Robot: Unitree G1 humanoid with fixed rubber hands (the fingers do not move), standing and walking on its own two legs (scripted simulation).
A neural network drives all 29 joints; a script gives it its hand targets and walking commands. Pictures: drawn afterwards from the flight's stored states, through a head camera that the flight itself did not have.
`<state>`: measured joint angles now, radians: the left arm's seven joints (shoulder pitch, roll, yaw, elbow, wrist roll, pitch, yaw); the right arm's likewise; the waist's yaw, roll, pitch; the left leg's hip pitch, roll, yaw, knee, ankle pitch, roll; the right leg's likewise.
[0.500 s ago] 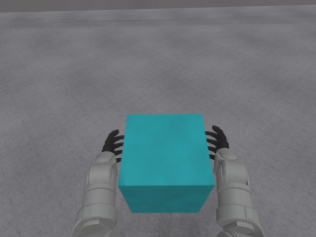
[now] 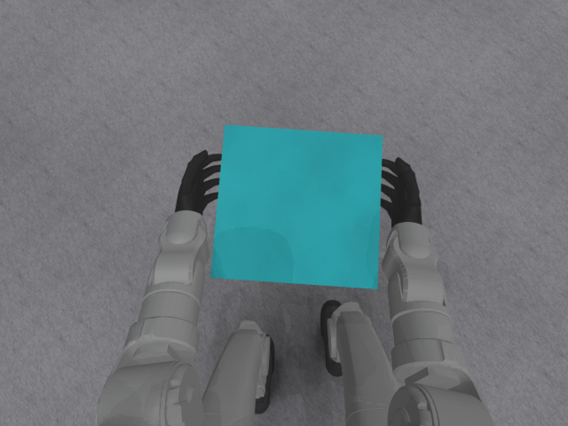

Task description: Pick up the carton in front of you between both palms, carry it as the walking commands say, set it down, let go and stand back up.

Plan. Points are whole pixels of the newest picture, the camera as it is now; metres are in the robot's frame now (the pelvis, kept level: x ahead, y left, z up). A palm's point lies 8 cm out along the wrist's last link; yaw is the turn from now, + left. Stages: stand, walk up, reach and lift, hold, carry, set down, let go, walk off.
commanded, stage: set down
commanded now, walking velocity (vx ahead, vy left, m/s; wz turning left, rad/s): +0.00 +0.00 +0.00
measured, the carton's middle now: (295, 215) +0.40 -0.01 -0.16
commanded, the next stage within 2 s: none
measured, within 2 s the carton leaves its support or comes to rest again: neither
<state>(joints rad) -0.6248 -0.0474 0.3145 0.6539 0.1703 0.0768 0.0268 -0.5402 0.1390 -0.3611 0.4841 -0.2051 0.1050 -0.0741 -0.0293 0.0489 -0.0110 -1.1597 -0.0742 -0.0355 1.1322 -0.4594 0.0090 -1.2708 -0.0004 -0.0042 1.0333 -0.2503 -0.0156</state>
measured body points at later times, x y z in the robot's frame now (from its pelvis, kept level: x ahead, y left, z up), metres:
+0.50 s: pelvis -0.01 +0.01 -0.12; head +0.24 -0.01 +0.25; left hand +0.46 +0.11 -0.22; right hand +0.42 -0.19 -0.22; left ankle +0.03 +0.11 -0.64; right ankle +0.11 -0.11 -0.64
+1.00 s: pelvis -0.04 +0.01 -0.24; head +0.29 -0.02 +0.07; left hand +0.50 +0.09 -0.38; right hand +0.43 -0.21 -0.38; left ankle +0.03 +0.11 -0.64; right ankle +0.11 -0.11 -0.64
